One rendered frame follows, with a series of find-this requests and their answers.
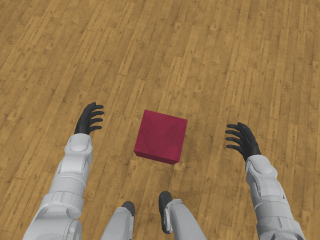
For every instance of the robot right hand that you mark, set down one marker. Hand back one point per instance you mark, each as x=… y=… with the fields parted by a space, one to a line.
x=248 y=145

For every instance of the carton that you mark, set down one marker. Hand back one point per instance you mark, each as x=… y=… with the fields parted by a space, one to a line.
x=160 y=137

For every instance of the robot left hand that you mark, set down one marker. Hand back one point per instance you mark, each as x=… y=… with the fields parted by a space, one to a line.
x=85 y=121

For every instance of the right robot forearm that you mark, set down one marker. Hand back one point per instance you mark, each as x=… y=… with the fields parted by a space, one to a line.
x=274 y=217

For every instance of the left robot thigh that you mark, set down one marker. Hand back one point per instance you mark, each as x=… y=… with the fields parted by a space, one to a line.
x=119 y=227

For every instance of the right robot shin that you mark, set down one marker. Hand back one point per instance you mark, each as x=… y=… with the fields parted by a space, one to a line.
x=174 y=201

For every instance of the left robot upper arm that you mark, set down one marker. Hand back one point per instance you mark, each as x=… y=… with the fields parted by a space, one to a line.
x=55 y=229

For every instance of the left robot forearm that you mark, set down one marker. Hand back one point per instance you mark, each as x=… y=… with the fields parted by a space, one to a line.
x=65 y=196

